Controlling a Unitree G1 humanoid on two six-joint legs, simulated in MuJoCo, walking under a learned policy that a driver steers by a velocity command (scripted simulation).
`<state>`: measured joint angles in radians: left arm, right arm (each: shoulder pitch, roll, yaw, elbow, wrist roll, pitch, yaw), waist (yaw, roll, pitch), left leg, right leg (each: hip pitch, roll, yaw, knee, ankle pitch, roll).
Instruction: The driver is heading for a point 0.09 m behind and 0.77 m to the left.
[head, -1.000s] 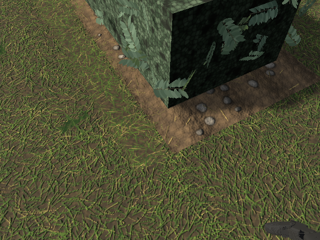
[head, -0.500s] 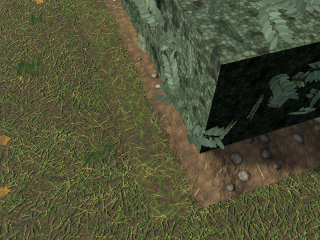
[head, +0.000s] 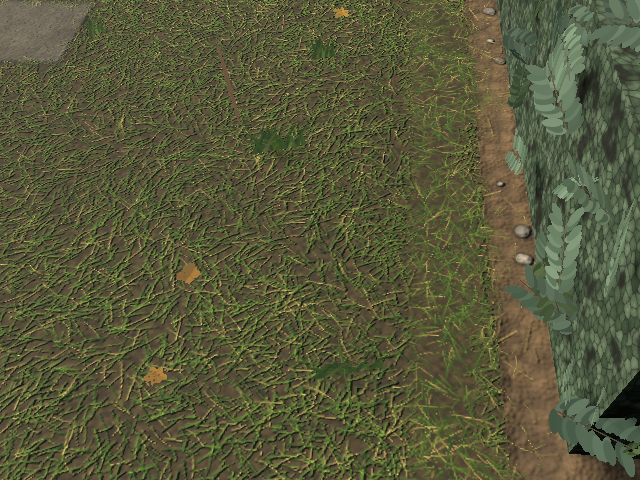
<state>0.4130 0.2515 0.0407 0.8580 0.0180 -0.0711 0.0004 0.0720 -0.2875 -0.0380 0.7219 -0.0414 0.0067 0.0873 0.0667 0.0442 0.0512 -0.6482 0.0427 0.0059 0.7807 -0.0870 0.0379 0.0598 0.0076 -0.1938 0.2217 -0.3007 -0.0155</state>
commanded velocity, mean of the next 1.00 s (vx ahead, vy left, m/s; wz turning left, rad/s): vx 0.36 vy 0.00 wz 0.46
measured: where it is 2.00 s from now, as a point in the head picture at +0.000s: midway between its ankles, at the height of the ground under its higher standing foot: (237, 394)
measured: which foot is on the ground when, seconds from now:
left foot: up 0.00-0.10, down 0.12-0.66, up 0.68-1.00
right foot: down 0.00-0.14, up 0.16-0.66, down 0.68-1.00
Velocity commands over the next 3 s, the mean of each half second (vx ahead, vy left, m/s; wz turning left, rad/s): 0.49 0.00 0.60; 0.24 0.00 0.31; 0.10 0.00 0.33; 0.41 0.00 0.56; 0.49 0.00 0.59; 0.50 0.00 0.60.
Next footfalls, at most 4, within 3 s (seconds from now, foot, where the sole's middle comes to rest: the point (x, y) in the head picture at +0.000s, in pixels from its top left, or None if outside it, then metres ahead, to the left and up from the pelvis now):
0.12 left None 0.23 0.10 -0.78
0.68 right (343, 417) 0.59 0.05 -0.78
1.08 left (254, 465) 0.48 0.22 -0.78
1.62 left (237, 466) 0.47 0.26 -0.78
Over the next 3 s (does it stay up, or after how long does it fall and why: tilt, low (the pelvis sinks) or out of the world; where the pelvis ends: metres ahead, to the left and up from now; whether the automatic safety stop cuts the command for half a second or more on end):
stays up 0.80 0.79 0.00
